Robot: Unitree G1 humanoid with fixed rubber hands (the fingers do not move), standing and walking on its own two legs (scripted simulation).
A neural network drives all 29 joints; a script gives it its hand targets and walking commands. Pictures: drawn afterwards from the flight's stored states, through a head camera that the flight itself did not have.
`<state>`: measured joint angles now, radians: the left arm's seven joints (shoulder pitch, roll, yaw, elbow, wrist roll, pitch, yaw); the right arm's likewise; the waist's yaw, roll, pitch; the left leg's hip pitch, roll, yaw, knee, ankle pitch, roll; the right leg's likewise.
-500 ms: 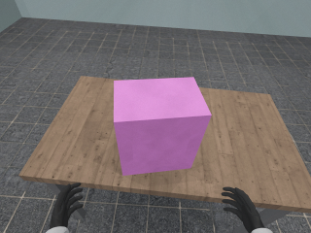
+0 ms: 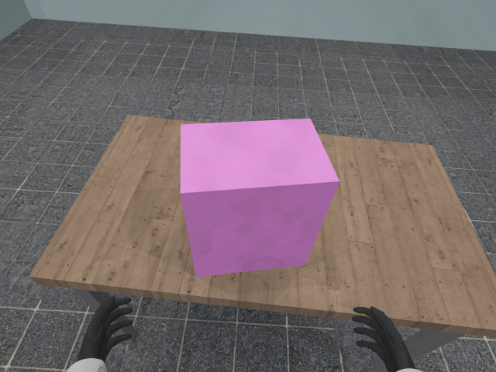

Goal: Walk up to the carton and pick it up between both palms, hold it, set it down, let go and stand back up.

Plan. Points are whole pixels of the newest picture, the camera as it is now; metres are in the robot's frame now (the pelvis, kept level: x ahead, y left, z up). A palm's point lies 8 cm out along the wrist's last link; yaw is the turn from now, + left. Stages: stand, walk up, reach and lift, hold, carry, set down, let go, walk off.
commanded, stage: set down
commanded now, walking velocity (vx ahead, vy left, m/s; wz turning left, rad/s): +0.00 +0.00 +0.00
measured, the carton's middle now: (249, 202) +0.43 +0.03 -0.01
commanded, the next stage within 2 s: let go in 0.32 s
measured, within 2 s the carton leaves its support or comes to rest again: neither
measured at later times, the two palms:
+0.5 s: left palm (100, 357) +0.15 +0.25 -0.07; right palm (391, 371) +0.16 -0.21 -0.07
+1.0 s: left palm (71, 365) +0.13 +0.29 -0.08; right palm out of the picture +0.15 -0.26 -0.08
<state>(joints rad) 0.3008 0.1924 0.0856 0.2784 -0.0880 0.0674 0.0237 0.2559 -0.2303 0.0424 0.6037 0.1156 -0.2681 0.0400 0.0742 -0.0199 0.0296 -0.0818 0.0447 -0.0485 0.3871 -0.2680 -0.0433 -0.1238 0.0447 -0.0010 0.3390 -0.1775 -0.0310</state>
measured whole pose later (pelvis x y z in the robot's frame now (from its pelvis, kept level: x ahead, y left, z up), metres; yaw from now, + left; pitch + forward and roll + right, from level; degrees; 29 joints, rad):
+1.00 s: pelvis +0.00 +0.00 +0.00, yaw +0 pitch -1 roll -1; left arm 0.18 0.33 0.08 0.59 -0.01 0.04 0.01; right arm 0.20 -0.31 0.01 0.72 -0.02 -0.10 0.00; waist 0.07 -0.01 0.06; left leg -0.10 0.04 -0.05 0.42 -0.29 -0.04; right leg -0.16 0.04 0.00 0.39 -0.21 -0.03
